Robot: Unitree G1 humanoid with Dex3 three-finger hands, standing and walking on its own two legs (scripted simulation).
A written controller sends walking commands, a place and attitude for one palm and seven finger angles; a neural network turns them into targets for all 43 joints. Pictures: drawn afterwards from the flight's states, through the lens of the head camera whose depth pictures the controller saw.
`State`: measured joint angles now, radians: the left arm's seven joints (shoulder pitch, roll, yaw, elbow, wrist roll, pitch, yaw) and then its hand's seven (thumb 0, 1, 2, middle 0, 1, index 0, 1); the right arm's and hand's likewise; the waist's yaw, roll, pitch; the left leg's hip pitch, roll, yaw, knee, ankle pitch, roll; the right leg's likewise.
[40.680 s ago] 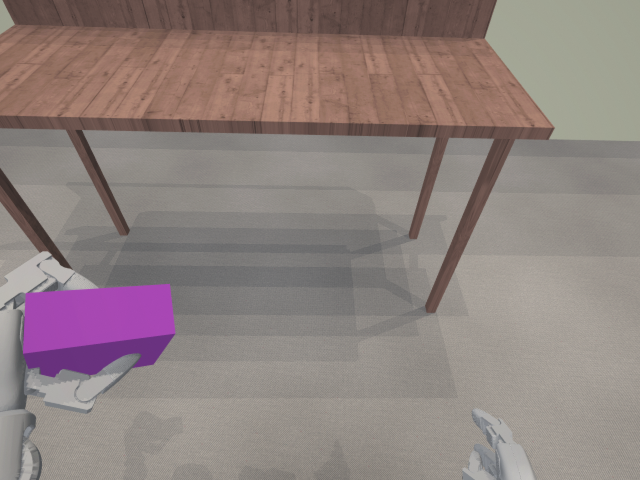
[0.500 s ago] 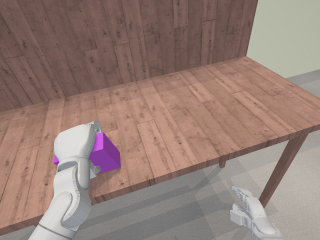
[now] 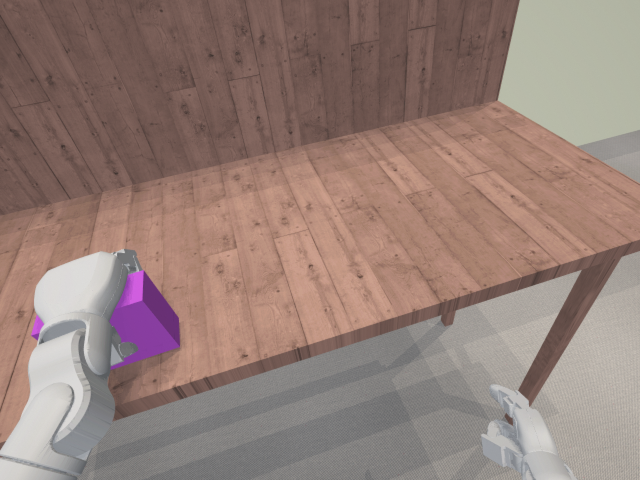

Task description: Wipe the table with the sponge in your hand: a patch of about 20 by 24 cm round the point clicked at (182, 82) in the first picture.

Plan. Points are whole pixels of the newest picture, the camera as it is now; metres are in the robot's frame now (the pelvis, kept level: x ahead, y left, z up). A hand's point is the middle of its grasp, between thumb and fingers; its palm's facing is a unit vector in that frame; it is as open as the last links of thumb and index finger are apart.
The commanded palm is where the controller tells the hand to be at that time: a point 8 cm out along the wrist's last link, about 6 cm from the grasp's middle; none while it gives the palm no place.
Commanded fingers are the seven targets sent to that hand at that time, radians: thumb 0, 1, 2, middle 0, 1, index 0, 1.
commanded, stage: wipe forward along the middle lane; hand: left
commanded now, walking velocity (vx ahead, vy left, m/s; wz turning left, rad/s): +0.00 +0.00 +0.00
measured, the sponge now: (121, 332) +0.25 +0.29 +0.09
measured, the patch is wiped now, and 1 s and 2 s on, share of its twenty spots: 1.00 1.00 1.00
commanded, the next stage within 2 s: slide back across to the first lane in 1.68 s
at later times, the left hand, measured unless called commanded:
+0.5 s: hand (108, 294) +0.28 +0.32 +0.12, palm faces -0.01 -0.04 -1.00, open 9.1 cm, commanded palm +0.26 +0.31 +0.16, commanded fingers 0.00 0.10 1.30 -1.20 -1.60 -1.20 -1.60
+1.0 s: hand (120, 265) +0.33 +0.33 +0.12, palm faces -0.08 +0.00 -1.00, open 9.1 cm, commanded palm +0.32 +0.32 +0.15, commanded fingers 0.00 0.10 1.30 -1.20 -1.60 -1.20 -1.60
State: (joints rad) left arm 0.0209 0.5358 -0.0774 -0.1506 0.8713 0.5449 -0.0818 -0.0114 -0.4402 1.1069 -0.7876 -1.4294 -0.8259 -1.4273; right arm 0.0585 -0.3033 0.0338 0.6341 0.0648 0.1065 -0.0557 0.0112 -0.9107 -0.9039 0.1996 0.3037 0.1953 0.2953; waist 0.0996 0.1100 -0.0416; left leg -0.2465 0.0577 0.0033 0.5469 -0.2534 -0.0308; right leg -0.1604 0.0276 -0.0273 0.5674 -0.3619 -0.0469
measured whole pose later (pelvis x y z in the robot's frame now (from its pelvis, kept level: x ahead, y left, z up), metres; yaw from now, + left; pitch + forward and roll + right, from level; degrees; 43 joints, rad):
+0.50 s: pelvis -0.01 +0.01 +0.01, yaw +2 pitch -2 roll +0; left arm -0.24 0.51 -0.10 0.19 0.94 0.36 -0.09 -0.01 -0.47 1.13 -0.82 -1.40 -0.86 -1.39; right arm 0.08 -0.27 0.04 0.68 0.07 0.06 -0.07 0.01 -0.91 -0.90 0.20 0.30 0.20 0.30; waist 0.10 0.11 -0.04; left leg -0.27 0.03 -0.02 0.49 -0.20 -0.03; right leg -0.16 0.01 -0.06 0.50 -0.31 -0.03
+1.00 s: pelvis -0.02 +0.01 +0.00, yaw +2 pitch +1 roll -1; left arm -0.53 0.53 -0.10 0.59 0.98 0.27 -0.08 0.01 -0.51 1.17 -0.83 -1.39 -0.87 -1.39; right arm 0.16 -0.28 0.02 0.70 0.08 0.09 -0.07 0.01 -0.91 -0.90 0.20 0.30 0.20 0.30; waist 0.05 0.09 -0.06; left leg -0.35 0.04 -0.04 0.52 -0.20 -0.02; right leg -0.23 0.01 -0.07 0.52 -0.30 -0.03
